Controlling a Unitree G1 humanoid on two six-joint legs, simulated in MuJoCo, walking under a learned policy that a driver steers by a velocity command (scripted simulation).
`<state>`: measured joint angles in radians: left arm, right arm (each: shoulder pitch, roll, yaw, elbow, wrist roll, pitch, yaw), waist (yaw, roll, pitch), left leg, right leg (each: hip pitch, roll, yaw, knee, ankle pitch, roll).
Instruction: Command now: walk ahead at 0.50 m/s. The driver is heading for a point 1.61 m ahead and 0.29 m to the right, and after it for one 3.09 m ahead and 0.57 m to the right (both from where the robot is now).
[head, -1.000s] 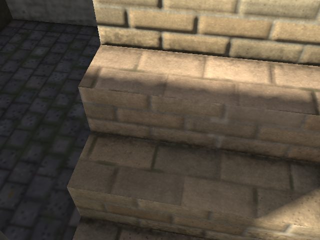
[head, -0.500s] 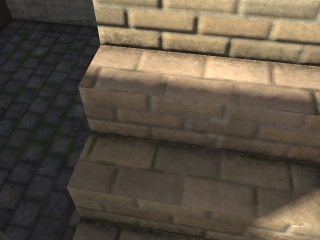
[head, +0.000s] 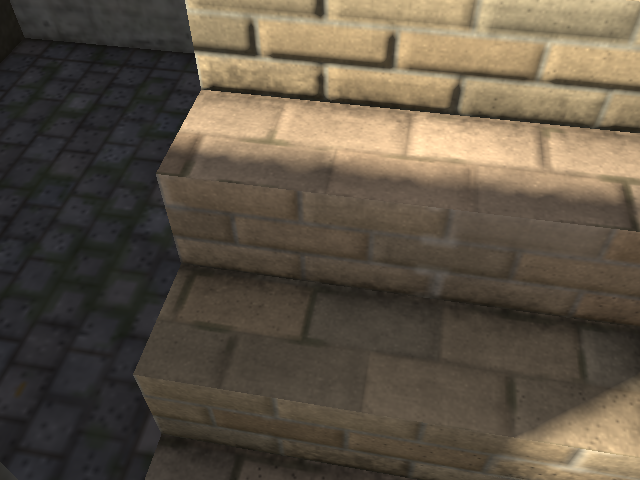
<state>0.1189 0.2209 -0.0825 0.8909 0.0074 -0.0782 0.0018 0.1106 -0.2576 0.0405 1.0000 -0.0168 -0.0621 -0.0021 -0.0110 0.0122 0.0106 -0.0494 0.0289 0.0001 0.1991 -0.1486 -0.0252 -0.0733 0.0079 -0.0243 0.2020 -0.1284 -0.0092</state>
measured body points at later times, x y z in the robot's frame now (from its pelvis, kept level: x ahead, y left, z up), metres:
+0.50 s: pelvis +0.00 +0.00 +0.00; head +0.01 +0.00 +0.45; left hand +0.14 +0.23 -0.12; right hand +0.11 -0.25 -0.13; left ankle -0.03 +0.13 -0.75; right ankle -0.01 -0.11 -0.75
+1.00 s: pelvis +0.00 +0.00 +0.00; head +0.01 +0.00 +0.45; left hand +0.14 +0.23 -0.12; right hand +0.11 -0.25 -0.13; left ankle -0.03 +0.14 -0.75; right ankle -0.01 -0.11 -0.75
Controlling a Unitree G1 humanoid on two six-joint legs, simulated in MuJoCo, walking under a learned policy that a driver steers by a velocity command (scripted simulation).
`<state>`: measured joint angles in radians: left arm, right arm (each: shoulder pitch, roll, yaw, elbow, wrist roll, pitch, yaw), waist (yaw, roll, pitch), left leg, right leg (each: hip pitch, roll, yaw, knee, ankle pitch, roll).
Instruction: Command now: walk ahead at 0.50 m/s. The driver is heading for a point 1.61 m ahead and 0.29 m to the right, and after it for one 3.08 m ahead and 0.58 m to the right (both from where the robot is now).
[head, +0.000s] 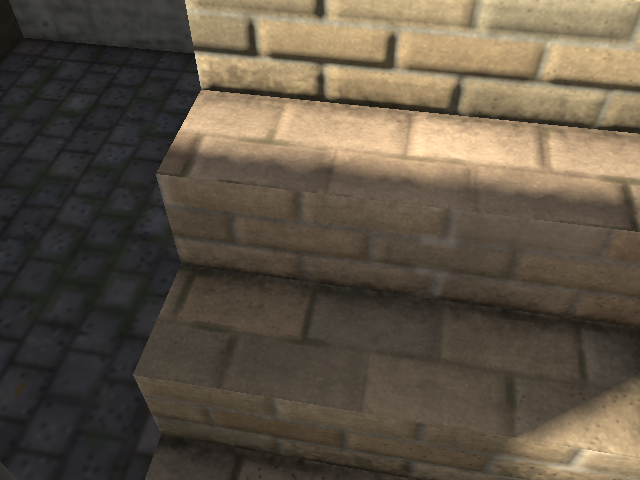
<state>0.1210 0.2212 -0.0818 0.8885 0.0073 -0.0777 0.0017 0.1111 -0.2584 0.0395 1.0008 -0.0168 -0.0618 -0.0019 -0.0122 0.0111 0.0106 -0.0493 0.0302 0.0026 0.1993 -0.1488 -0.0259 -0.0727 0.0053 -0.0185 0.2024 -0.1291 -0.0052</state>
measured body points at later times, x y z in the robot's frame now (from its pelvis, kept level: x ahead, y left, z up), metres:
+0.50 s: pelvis +0.00 +0.00 +0.00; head +0.01 +0.00 +0.45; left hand +0.14 +0.23 -0.12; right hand +0.11 -0.25 -0.13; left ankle -0.03 +0.13 -0.75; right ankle -0.01 -0.11 -0.75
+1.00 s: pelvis -0.01 +0.00 +0.00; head +0.00 +0.00 +0.45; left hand +0.09 +0.24 -0.14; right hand +0.05 -0.27 -0.15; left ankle -0.03 +0.14 -0.75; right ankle -0.01 -0.12 -0.75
